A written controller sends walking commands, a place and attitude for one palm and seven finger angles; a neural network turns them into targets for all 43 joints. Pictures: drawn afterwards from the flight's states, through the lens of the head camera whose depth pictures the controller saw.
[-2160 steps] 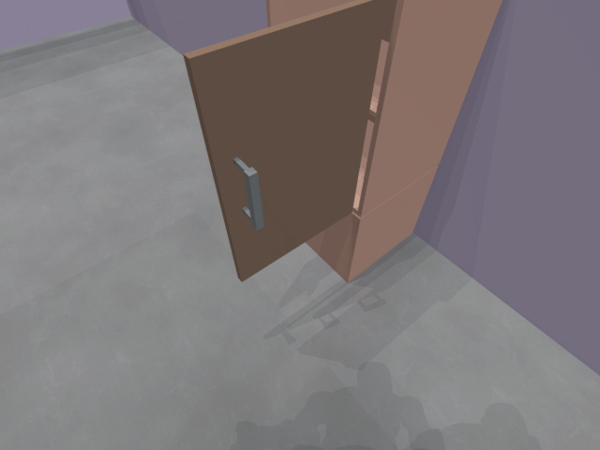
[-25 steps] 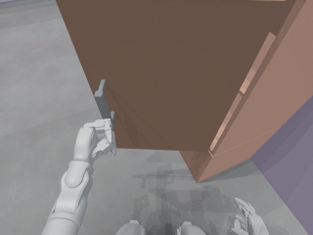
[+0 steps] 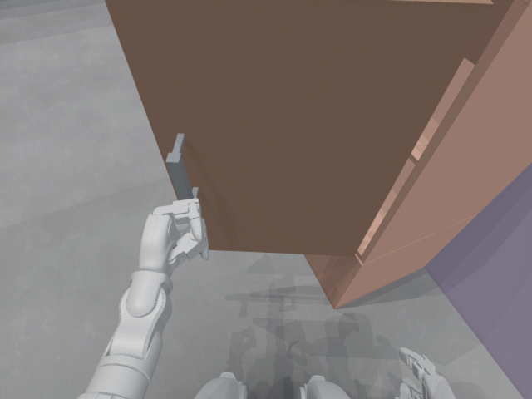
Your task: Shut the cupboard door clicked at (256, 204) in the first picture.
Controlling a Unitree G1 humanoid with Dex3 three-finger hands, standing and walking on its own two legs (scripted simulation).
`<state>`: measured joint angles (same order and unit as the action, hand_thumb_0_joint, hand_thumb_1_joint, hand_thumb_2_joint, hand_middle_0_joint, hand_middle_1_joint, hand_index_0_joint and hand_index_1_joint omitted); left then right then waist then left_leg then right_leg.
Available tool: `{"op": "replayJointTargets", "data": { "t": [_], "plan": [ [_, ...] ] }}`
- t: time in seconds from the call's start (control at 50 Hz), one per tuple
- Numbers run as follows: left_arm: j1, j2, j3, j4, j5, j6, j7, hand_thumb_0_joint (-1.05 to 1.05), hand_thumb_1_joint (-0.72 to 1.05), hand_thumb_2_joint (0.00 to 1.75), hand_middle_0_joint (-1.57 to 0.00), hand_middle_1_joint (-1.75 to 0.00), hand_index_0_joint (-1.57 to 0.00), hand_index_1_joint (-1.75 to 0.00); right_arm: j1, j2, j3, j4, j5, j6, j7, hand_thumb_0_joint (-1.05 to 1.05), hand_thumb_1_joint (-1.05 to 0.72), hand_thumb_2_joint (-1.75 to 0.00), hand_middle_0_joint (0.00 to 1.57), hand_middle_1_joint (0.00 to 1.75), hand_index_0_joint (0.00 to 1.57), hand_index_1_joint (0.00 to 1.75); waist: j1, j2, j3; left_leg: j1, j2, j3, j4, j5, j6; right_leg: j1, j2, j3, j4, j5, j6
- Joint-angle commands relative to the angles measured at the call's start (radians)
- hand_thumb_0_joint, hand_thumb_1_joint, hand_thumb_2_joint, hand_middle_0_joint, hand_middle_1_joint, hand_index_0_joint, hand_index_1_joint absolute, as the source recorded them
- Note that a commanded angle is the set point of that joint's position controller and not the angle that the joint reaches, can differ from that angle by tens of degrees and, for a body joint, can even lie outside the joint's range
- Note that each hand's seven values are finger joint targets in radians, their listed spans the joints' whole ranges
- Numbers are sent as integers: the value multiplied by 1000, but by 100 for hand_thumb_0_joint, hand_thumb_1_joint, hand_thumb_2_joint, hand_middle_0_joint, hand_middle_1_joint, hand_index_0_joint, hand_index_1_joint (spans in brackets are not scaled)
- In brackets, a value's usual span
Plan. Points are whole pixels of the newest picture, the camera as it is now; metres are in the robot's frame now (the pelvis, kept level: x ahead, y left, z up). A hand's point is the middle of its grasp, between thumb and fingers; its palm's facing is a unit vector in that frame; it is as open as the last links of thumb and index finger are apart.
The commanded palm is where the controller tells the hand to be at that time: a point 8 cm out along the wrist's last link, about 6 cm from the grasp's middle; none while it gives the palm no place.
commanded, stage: push the door shut along its arc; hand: left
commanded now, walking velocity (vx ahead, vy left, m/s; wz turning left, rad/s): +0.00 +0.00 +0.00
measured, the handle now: (186, 179) +0.44 +0.15 +0.05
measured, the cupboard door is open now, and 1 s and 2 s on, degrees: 64 52 38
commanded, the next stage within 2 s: pull the fist back off the door in 1.94 s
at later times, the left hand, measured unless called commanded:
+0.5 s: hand (212, 209) +0.39 +0.10 +0.05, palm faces -0.14 -0.99 -0.05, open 3.1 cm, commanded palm +0.38 +0.15 +0.05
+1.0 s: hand (231, 177) +0.45 +0.07 +0.05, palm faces -0.30 -0.95 -0.04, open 3.1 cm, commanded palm +0.45 +0.12 +0.05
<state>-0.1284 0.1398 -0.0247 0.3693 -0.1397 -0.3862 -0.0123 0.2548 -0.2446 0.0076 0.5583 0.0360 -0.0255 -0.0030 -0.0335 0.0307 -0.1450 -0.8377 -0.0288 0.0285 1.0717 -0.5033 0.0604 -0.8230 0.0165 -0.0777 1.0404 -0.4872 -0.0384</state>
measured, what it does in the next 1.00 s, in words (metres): stands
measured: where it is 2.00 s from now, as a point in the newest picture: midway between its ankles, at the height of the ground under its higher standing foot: outside the picture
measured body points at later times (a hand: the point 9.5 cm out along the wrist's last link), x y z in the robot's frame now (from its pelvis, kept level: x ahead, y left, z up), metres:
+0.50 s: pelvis -0.01 +0.00 +0.00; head +0.06 +0.00 +0.44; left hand +0.39 +0.15 +0.06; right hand +0.10 -0.26 -0.11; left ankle +0.01 +0.08 -0.66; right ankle +0.01 -0.10 -0.66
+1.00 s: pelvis -0.02 +0.00 -0.02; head +0.09 +0.00 +0.42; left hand +0.46 +0.13 +0.06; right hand +0.03 -0.27 -0.13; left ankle +0.01 +0.08 -0.66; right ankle +0.01 -0.10 -0.66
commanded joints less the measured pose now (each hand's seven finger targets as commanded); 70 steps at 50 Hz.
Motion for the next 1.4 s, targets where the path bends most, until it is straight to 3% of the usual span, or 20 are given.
{"op": "replayJointTargets", "data": {
  "t": [0.0, 0.06, 0.08, 0.12, 0.22, 0.34, 0.4, 0.56, 0.66, 0.7, 0.72, 0.74, 0.82, 0.88, 0.96, 0.98, 1.06, 1.12, 1.28, 1.38],
  "plan": [
    [-274, 107, 78, -175, 12, -76, 22, 0, 90, 90, -130, -150, -130, -150, -13, -130, -52, -125, -7, -33, 0, 0, -90, -90, 20, 30, 20, 30, -10, -2, -307, 198, 32, -86, -149, 273, -40, 126, -14, 58, -113, 250, 2],
    [-251, 98, 72, -186, 8, -59, 15, 0, 90, 90, -130, -150, -130, -150, -16, -128, -54, -140, -6, -22, 9, 0, -90, -90, 20, 30, 20, 30, 3, 16, -349, 221, 33, -80, -154, 308, -45, 154, -12, 59, -112, 282, 2],
    [-259, 118, 83, -172, 8, -48, 10, 0, 90, 90, -130, -150, -130, -150, -8, -133, -54, -140, -5, -16, 6, 0, -90, -90, 20, 30, 20, 30, -2, 1, -344, 215, 33, -82, -154, 316, -43, 163, -10, 60, -114, 295, 1],
    [-344, 87, 40, -175, 7, -43, -4, 0, 90, 90, -130, -150, -130, -150, -7, -128, -52, -136, 0, -12, 5, 0, -90, -90, 20, 30, 20, 30, -32, -21, -322, 214, 38, -83, -151, 304, -40, 146, -11, 59, -119, 290, 7],
    [-490, 74, 20, -113, -7, -54, -35, 0, 90, 90, -130, -150, -130, -150, 0, -135, -49, -112, 5, -21, -7, 0, -90, -90, 20, 30, 20, 30, -64, -46, -275, 196, 39, -96, -148, 244, -36, 104, -11, 60, -132, 236, 7],
    [-597, 136, 85, 51, -4, -53, -65, 0, 90, 90, -130, -150, -130, -150, 18, -141, -46, -85, 5, -18, -8, 0, -90, -90, 20, 30, 20, 30, -60, -29, -288, 150, 27, -88, -141, 207, -34, 97, -13, 75, -129, 206, 5],
    [-596, 198, 150, 83, -6, -53, -81, 0, 90, 90, -130, -150, -130, -150, 42, -147, -48, -88, 0, -9, -4, 0, -90, -90, 20, 30, 20, 30, -40, -19, -372, 161, 24, -79, -135, 269, -35, 153, -14, 81, -115, 275, 5],
    [-799, 211, 142, 203, -22, -68, -147, 0, 90, 90, -130, -150, -130, -150, 80, -153, -50, -58, 8, 0, -5, 0, -90, -90, 20, 30, 20, 30, -90, -39, -323, 112, 26, -77, -121, 218, -27, 115, -10, 94, -132, 238, 10],
    [-927, 187, 114, 293, -17, -85, -177, 0, 90, 90, -130, -150, -130, -150, 109, -160, -54, -32, 6, -3, -3, 0, -90, -90, 20, 30, 20, 30, -117, -15, -338, 132, 25, -89, -111, 203, -24, 55, -8, 89, -128, 205, 8],
    [-972, 227, 142, 342, -10, -92, -190, 0, 90, 90, -130, -150, -130, -150, 127, -168, -57, -16, 5, -3, -5, 0, -90, -90, 20, 30, 20, 30, -119, -14, -351, 134, 25, -95, -103, 206, -23, 45, -7, 90, -122, 203, 5],
    [-1014, 192, 106, 358, -10, -94, -201, 0, 90, 90, -130, -150, -130, -150, 127, -164, -55, -17, 6, -3, -4, 0, -90, -90, 20, 30, 20, 30, -138, -6, -347, 135, 25, -94, -101, 194, -21, 23, -7, 88, -123, 190, 7],
    [-1056, 208, 113, 386, -8, -97, -207, 0, 90, 90, -130, -150, -130, -150, 134, -168, -54, -8, 5, -3, -5, 0, -90, -90, 20, 30, 20, 30, -142, -17, -341, 121, 25, -98, -97, 173, -20, 11, -6, 88, -124, 166, 6],
    [-1114, 252, 143, 426, -6, -104, -238, 0, 90, 90, -130, -150, -130, -150, 160, -177, -56, 4, 1, -4, -4, 0, -90, -90, 20, 30, 20, 30, -144, 26, -422, 157, 26, -106, -79, 233, -19, 6, -5, 90, -102, 212, 1],
    [-1150, 219, 124, 462, -15, -94, -260, 0, 90, 90, -130, -150, -130, -150, 176, -178, -55, 8, -2, -3, -1, 0, -90, -90, 20, 30, 20, 30, -153, 45, -438, 184, 28, -118, -70, 270, -19, -26, 0, 79, -88, 233, -2],
    [-1191, 260, 170, 523, -18, -75, -255, 0, 90, 90, -130, -150, -130, -150, 192, -184, -52, 7, -3, 4, 2, 0, -90, -90, 20, 30, 20, 30, -165, 3, -410, 136, 31, -119, -68, 240, -16, -38, 5, 78, -91, 204, 1],
    [-1209, 318, 217, 535, -13, -76, -248, 0, 90, 90, -130, -150, -130, -150, 204, -190, -50, 11, -7, 5, -1, 0, -90, -90, 20, 30, 20, 30, -159, 6, -408, 122, 32, -120, -62, 245, -14, -37, 6, 77, -82, 207, -1],
    [-1250, 358, 245, 539, 17, -87, -233, 0, 90, 90, -130, -150, -130, -150, 220, -185, -47, -1, -15, 8, 9, 0, -90, -90, 20, 30, 20, 30, -160, 24, -445, 96, 31, -113, -43, 263, -13, -28, 7, 86, -64, 225, 2],
    [-1219, 418, 292, 537, 33, -89, -246, 0, 90, 90, -130, -150, -130, -150, 242, -188, -47, -16, -21, 16, 16, 0, -90, -90, 20, 30, 20, 30, -141, 35, -518, 102, 30, -107, -29, 339, -14, 28, 10, 91, -43, 304, 1],
    [-1335, 314, 191, 567, 24, -28, -304, 0, 90, 90, -130, -150, -130, -150, 280, -193, -55, -1, -14, 36, 17, 0, -90, -90, 20, 30, 20, 30, -210, 37, -452, 149, 42, -125, -17, 343, -8, -87, 19, 73, -57, 290, 4],
    [-1438, 308, 170, 607, 19, -10, -315, 0, 90, 90, -130, -150, -130, -150, 300, -199, -50, 23, -19, 27, 9, 0, -90, -90, 20, 30, 20, 30, -240, 57, -434, 152, 40, -137, -6, 323, -4, -142, 24, 65, -58, 252, 0]
  ]
}}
